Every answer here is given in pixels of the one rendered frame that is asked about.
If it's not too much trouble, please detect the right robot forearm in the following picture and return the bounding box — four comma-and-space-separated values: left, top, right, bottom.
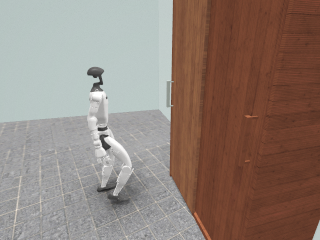
88, 118, 102, 149

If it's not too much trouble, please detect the humanoid robot torso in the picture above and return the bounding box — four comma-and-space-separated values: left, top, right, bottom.
89, 89, 110, 138

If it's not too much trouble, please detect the robot right hand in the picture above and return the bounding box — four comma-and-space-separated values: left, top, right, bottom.
95, 147, 109, 166

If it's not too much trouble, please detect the robot right shin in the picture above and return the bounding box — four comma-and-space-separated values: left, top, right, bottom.
113, 165, 134, 196

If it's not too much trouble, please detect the robot right upper arm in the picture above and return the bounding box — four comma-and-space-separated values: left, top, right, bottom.
87, 92, 103, 123

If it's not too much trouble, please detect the handle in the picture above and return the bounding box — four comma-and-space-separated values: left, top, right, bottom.
166, 80, 174, 108
236, 115, 253, 167

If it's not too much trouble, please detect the wardrobe door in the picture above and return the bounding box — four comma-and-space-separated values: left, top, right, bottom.
170, 0, 212, 214
195, 0, 290, 240

